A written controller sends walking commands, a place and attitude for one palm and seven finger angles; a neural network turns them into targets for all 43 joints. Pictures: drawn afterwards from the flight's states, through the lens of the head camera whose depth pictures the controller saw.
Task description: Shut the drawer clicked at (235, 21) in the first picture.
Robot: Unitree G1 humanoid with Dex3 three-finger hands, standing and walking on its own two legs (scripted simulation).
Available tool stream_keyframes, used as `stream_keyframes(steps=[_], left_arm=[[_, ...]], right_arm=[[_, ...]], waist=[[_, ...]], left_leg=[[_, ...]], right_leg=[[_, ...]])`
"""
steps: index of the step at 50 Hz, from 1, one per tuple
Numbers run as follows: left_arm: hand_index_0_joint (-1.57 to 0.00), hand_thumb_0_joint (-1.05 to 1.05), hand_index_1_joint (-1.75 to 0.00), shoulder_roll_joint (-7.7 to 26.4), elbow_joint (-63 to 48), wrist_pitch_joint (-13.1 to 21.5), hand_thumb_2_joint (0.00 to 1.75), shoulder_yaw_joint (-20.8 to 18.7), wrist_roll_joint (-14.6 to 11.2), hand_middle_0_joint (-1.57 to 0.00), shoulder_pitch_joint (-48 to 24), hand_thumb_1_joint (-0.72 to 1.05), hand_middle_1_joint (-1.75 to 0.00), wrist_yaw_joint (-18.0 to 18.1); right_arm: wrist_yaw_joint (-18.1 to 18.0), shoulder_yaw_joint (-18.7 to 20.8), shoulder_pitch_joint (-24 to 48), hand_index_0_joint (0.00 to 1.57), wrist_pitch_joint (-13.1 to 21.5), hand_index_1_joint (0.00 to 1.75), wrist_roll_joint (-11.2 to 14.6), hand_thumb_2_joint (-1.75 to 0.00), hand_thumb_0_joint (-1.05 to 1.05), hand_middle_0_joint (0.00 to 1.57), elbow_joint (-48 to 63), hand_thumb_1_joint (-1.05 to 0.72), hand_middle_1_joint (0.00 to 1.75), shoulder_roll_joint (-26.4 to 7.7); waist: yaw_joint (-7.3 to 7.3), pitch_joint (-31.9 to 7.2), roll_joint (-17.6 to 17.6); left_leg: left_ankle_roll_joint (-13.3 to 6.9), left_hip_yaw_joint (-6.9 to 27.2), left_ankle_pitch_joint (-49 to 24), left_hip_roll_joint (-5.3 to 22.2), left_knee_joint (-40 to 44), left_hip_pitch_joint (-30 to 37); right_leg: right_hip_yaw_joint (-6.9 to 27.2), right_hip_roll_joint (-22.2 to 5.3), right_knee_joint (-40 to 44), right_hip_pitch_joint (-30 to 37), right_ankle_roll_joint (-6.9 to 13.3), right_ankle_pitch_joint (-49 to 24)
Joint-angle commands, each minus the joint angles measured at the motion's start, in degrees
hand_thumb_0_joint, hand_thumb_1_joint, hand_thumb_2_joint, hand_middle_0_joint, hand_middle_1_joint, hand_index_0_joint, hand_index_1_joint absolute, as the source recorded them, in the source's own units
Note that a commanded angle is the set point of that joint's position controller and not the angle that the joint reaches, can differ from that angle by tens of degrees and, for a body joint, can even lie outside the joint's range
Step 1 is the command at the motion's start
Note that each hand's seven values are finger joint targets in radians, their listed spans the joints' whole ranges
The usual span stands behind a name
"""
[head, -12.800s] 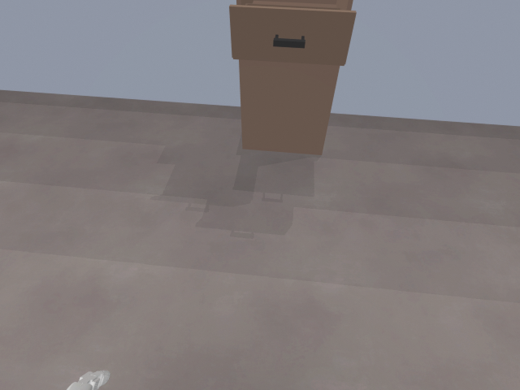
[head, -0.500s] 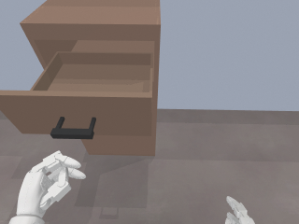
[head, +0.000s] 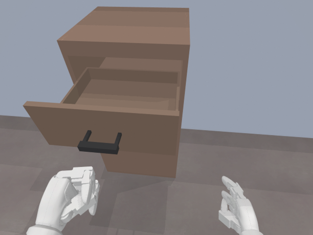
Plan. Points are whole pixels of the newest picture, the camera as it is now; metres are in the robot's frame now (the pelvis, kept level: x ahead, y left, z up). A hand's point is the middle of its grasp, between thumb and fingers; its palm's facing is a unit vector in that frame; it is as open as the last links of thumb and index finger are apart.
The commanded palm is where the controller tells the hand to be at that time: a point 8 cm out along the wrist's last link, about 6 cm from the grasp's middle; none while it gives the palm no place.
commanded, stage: raise the hand and make a fist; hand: left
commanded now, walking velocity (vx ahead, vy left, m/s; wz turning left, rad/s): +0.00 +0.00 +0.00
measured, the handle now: (101, 141) +0.35 +0.21 +0.05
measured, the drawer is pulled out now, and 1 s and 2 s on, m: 0.29 0.29 0.29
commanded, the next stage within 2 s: bring the fist close to the handle in 0.54 s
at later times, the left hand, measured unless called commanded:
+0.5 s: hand (82, 191) +0.16 +0.16 +0.14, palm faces +0.07 -0.99 -0.13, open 3.3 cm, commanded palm +0.12 +0.21 +0.15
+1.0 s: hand (91, 183) +0.20 +0.16 +0.11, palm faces +0.02 -1.00 -0.06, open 3.3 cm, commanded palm +0.17 +0.22 +0.11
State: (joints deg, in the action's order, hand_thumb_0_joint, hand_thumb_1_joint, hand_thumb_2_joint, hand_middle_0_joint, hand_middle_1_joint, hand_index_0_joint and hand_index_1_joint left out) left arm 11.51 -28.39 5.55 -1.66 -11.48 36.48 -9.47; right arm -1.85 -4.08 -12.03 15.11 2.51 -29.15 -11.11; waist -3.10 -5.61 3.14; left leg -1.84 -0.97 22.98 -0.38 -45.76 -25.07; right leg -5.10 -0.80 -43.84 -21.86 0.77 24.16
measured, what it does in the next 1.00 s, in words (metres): stands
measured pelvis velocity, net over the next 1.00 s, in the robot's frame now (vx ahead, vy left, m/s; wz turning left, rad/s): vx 0.00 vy -0.03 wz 0.00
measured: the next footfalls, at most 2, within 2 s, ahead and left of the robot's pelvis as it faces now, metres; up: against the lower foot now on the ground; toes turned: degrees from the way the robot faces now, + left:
none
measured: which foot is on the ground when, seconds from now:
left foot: down 0.00-1.00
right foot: down 0.00-1.00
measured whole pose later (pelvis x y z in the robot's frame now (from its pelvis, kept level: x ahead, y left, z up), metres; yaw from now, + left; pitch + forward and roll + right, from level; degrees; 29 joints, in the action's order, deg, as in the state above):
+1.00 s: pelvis +0.00 -0.03 +0.01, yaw +0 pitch +2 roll +0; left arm 12.6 -11.3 9.1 -11.2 -16.7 26.2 -16.2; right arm -4.1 -2.4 -13.4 21.7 2.6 -36.9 -14.8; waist -2.1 -2.9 3.1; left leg 0.1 0.0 19.9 0.9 -39.1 -21.1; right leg -5.9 0.9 -37.6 -18.1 2.6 21.5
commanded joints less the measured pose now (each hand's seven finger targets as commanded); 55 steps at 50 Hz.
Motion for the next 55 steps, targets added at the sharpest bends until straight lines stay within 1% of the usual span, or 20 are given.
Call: stream_keyframes(steps=[1, 4, 7, 10, 11, 15, 16, 17, 20, 21, 26, 29, 32, 38, 40, 42, 47, 50, 54, 55], left_arm=[[-1.4, 0.0, -1.6, 5.3, -15.7, 2.8, 0.9, -6.3, -1.3, -1.4, -1.6, 0.9, -1.6, 1.8], [-1.4, 0.0, -1.6, 5.4, -16.0, 2.6, 0.9, -6.5, -2.4, -1.4, -4.2, 0.9, -1.6, 1.4], [-1.4, 0.0, -1.6, 7.4, -14.0, 1.5, 0.9, -8.6, -3.4, -1.4, -5.1, 0.9, -1.6, 0.4], [-1.4, 0.0, -1.6, 7.0, -10.2, 0.0, 0.9, -9.3, -4.2, -1.4, -4.7, 0.9, -1.6, -1.1], [-1.4, 0.0, -1.6, 7.1, -9.2, -0.3, 0.9, -9.7, -4.6, -1.4, -4.2, 0.9, -1.6, -1.7], [-1.4, 0.0, -1.6, 10.9, -8.5, 0.1, 0.9, -15.1, -5.7, -1.4, -5.7, 0.9, -1.6, -2.2], [-1.4, 0.0, -1.6, 10.2, -9.5, 0.7, 0.9, -14.4, -5.9, -1.4, -5.7, 0.9, -1.6, -2.3], [-1.4, 0.0, -1.6, 11.8, -8.8, 1.2, 0.9, -17.0, -6.3, -1.4, -6.0, 0.9, -1.6, -2.1], [-1.4, 0.0, -1.6, 11.4, -8.7, 3.5, 0.9, -17.3, -7.0, -1.4, -5.3, 0.9, -1.6, -2.5], [-1.4, 0.0, -1.6, 9.5, -8.7, 4.2, 0.9, -15.2, -7.2, -1.4, -5.5, 0.9, -1.6, -3.1], [-1.4, 0.0, -1.6, 10.3, -2.8, 4.5, 0.9, -16.1, -8.0, -1.4, -5.0, 0.9, -1.6, -5.3], [-1.4, 0.0, -1.6, 10.6, -2.8, 4.1, 0.9, -15.3, -7.9, -1.4, -9.1, 0.9, -1.6, -6.2], [-1.4, 0.0, -1.6, 11.4, -4.2, 4.1, 0.9, -16.1, -7.5, -1.4, -10.7, 0.9, -1.6, -5.7], [-1.4, 0.0, -1.6, 11.1, 3.1, 5.0, 0.9, -18.0, -7.5, -1.4, -11.7, 0.9, -1.6, -5.6], [-1.4, 0.0, -1.6, 11.3, 4.3, 5.5, 0.9, -18.1, -7.3, -1.4, -12.4, 0.9, -1.6, -6.0], [-1.4, 0.0, -1.6, 10.5, 4.6, 5.8, 0.9, -17.0, -7.1, -1.4, -14.2, 0.9, -1.6, -6.6], [-1.4, 0.0, -1.6, 7.3, 3.8, 7.9, 0.9, -12.3, -6.4, -1.4, -14.8, 0.9, -1.6, -7.0], [-1.4, 0.0, -1.6, 8.7, 6.6, 8.6, 0.9, -13.9, -5.7, -1.4, -13.9, 0.9, -1.6, -5.7], [-1.4, 0.0, -1.6, 7.1, 6.3, 9.4, 0.9, -13.1, -5.0, -1.4, -12.8, 0.9, -1.6, -4.5], [-1.4, 0.0, -1.6, 8.1, 6.5, 9.7, 0.9, -13.9, -4.4, -1.4, -12.6, 0.9, -1.6, -3.7]], right_arm=[[-0.4, 3.2, 5.3, 0.2, 2.9, 0.3, 0.5, -0.9, 0.0, 0.2, 8.9, -0.9, 0.3, -6.8], [-0.7, 2.8, 5.6, 0.2, 3.8, 0.3, 0.7, -0.9, 0.0, 0.2, 8.4, -0.9, 0.3, -7.2], [-1.4, 2.8, 5.8, 0.2, 4.7, 0.3, 1.1, -0.9, 0.0, 0.2, 7.8, -0.9, 0.3, -7.6], [-2.0, 2.9, 6.6, 0.2, 5.4, 0.3, 1.4, -0.9, 0.0, 0.2, 7.1, -0.9, 0.3, -7.9], [-2.2, 3.0, 6.3, 0.2, 5.6, 0.3, 1.5, -0.9, 0.0, 0.2, 6.9, -0.9, 0.3, -7.8], [-2.8, 3.2, 6.9, 0.2, 6.5, 0.3, 1.7, -0.9, 0.0, 0.2, 5.9, -0.9, 0.3, -7.7], [-2.8, 3.0, 6.7, 0.2, 7.0, 0.3, 1.5, -0.9, 0.0, 0.2, 6.2, -0.9, 0.3, -7.6], [-2.8, 3.3, 6.3, 0.2, 7.3, 0.3, 1.5, -0.9, 0.0, 0.2, 5.6, -0.9, 0.3, -7.6], [-2.6, 3.3, 6.4, 0.2, 8.7, 0.3, 1.6, -0.9, 0.0, 0.2, 4.8, -0.9, 0.3, -7.7], [-2.5, 3.2, 6.0, 0.2, 9.2, 0.3, 1.5, -0.9, 0.0, 0.2, 4.6, -0.9, 0.3, -7.8], [-2.9, 3.8, 5.9, 0.2, 10.5, 0.3, 1.7, -0.9, 0.0, 0.2, 3.4, -0.9, 0.3, -8.5], [-3.4, 3.7, 6.1, 0.2, 11.1, 0.3, 1.8, -0.9, 0.0, 0.2, 3.5, -0.9, 0.3, -8.8], [-3.5, 3.7, 6.1, 0.2, 11.7, 0.3, 1.6, -0.9, 0.0, 0.2, 3.2, -0.9, 0.3, -8.7], [-3.5, 4.1, 5.5, 0.2, 10.8, 0.3, 1.0, -0.9, 0.0, 0.2, 1.5, -0.9, 0.3, -8.9], [-3.4, 4.0, 5.8, 0.2, 10.3, 0.3, 0.8, -0.9, 0.0, 0.2, 1.1, -0.9, 0.3, -9.1], [-3.3, 4.1, 5.3, 0.2, 10.0, 0.3, 0.8, -0.9, 0.0, 0.2, 1.2, -0.9, 0.3, -9.2], [-2.4, 4.3, 4.5, 0.2, 10.3, 0.3, 0.1, -0.9, 0.0, 0.2, 1.6, -0.9, 0.3, -9.4], [-2.1, 4.7, 4.7, 0.2, 9.6, 0.3, -0.2, -0.9, 0.0, 0.2, 1.0, -0.9, 0.3, -9.6], [-1.7, 5.2, 4.3, 0.2, 8.0, 0.3, -0.4, -0.9, 0.0, 0.2, 2.1, -0.9, 0.3, -9.3], [-1.5, 5.3, 4.4, 0.2, 7.5, 0.3, -0.4, -0.9, 0.0, 0.2, 1.8, -0.9, 0.3, -9.3]], waist=[[0.59, -2.1, -0.2], [1.08, -0.3, 0.5], [1.03, 0.1, -2.7], [0.71, 1.0, -2.8], [0.72, 0.7, -4.3], [-0.17, 0.4, -2.6], [-0.08, -0.1, -2.0], [-0.32, -0.9, -2.2], [-0.29, -0.9, 0.0], [0.22, -0.2, 1.8], [0.48, 2.0, -5.0], [0.79, 3.2, -4.5], [0.42, 1.7, -2.1], [0.62, 0.3, -6.1], [0.62, 0.0, -4.6], [1.04, -0.9, -1.6], [1.81, -3.5, -1.9], [1.7, -2.5, -4.6], [1.46, -4.4, -2.2], [1.32, -4.8, -1.9]], left_leg=[[0.9, 4.0, -13.4, 1.9, 10.4, 6.0], [0.8, 4.1, -10.2, 1.8, 11.0, 5.9], [0.4, 3.9, -8.7, 1.5, 11.5, 5.8], [0.3, 3.2, -8.4, 1.1, 11.5, 5.8], [0.2, 3.0, -8.9, 0.9, 11.5, 5.8], [0.3, 2.2, -9.8, 0.5, 11.1, 6.2], [0.3, 2.1, -10.2, 0.3, 11.2, 6.4], [0.3, 2.1, -10.9, 0.4, 11.1, 6.6], [0.4, 1.8, -12.0, 0.2, 10.4, 7.3], [0.4, 1.6, -12.4, 0.1, 10.4, 8.0], [0.4, 2.0, -10.9, 0.2, 10.0, 6.2], [0.2, 1.9, -9.4, 0.1, 10.3, 6.5], [0.0, 1.9, -10.4, 0.0, 10.9, 8.1], [0.2, 1.8, -11.7, -0.2, 10.6, 6.9], [0.3, 1.7, -12.3, -0.3, 10.4, 6.5], [0.3, 1.4, -13.2, -0.4, 10.5, 7.3], [-0.1, 1.8, -16.1, -0.3, 10.2, 8.7], [0.0, 2.1, -15.8, -0.2, 9.8, 6.6], [0.2, 1.6, -17.4, -0.3, 9.5, 6.6], [0.3, 1.7, -17.8, -0.1, 9.4, 6.5]], right_leg=[[-1.0, 1.3, 6.8, -0.2, 0.4, -12.1], [-0.7, 1.3, 8.4, -0.4, 0.4, -9.7], [0.4, 1.2, 10.7, 0.8, 0.2, -8.9], [1.5, 0.9, 12.4, 1.6, 0.0, -8.9], [1.9, 0.8, 13.0, 1.8, -0.2, -9.4], [3.9, 0.3, 15.1, 3.3, -0.4, -9.3], [4.0, 0.1, 15.0, 3.6, -0.4, -9.8], [4.2, 0.1, 14.9, 4.1, -0.5, -10.7], [4.8, -0.2, 15.3, 4.5, -0.7, -13.3], [4.6, -0.2, 15.1, 3.9, -0.7, -14.5], [7.2, -1.0, 17.4, 3.7, -2.1, -14.5], [8.1, -1.2, 18.6, 2.7, -2.2, -10.3], [7.4, -1.0, 18.4, 3.3, -1.6, -10.1], [7.4, -1.2, 17.3, 4.3, -2.3, -14.2], [7.7, -1.3, 16.9, 4.8, -2.4, -16.0], [6.6, -1.1, 15.9, 4.5, -1.9, -17.0], [3.6, -0.2, 12.8, 3.8, -1.2, -20.6], [3.1, 0.2, 12.0, 3.0, -1.0, -20.0], [2.0, 0.3, 9.8, 2.3, -0.6, -20.8], [1.7, 0.5, 9.3, 2.4, -0.4, -20.5]])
